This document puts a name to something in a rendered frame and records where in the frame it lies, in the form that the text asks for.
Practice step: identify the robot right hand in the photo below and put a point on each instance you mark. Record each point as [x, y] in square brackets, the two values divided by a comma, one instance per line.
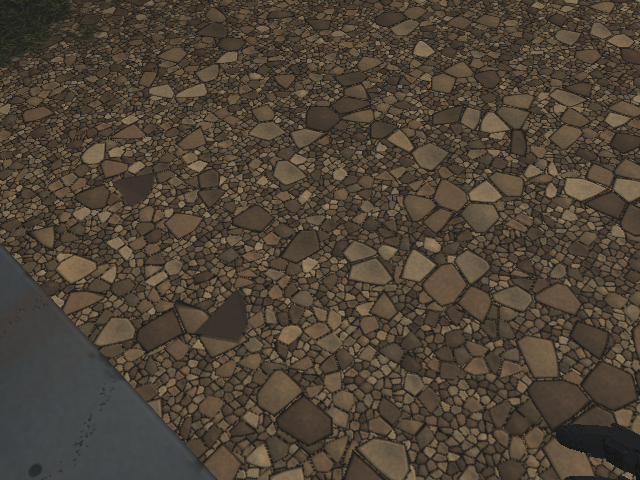
[619, 445]

